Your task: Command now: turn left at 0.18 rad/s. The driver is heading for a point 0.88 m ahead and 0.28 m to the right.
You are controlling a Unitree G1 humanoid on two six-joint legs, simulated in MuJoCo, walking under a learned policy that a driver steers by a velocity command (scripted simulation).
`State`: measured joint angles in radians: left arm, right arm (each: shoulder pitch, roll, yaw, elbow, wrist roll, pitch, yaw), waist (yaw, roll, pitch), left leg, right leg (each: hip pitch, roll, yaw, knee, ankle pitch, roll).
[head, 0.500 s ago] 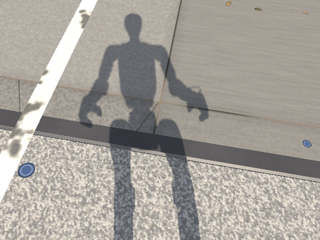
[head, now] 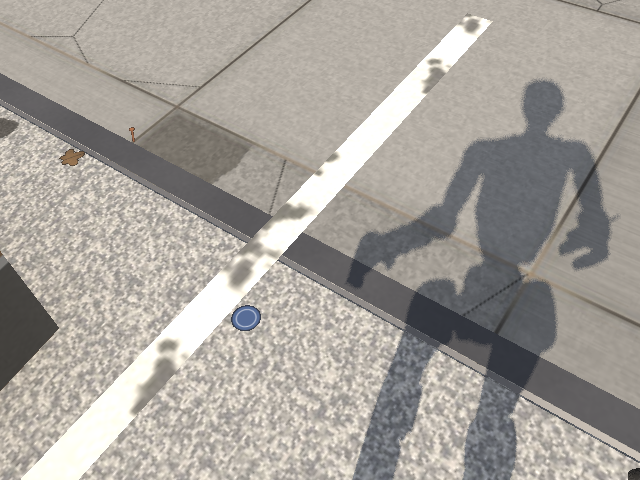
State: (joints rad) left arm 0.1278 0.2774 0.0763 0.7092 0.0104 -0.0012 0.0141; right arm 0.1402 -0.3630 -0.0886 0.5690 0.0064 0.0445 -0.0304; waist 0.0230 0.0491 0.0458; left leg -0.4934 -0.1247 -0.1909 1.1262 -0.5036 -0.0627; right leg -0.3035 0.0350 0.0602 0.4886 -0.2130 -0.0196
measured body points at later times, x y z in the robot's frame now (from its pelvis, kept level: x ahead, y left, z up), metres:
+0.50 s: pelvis +0.00 +0.00 +0.00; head +0.05 -0.02 +0.44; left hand +0.25 +0.22 -0.09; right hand +0.06 -0.31 -0.10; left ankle -0.01 +0.14 -0.74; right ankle -0.01 -0.12 -0.71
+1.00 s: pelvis +0.05 -0.05 +0.01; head +0.05 -0.05 +0.46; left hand +0.32 +0.09 -0.08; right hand +0.00 -0.35 -0.10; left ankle +0.12 +0.07 -0.70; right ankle -0.02 -0.12 -0.74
